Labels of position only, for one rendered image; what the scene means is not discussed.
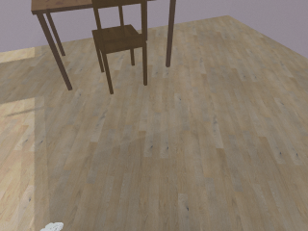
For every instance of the table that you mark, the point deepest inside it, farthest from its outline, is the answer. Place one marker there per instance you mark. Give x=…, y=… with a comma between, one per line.
x=39, y=7

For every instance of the chair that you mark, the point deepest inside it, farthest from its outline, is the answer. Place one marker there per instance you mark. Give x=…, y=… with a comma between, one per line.
x=119, y=38

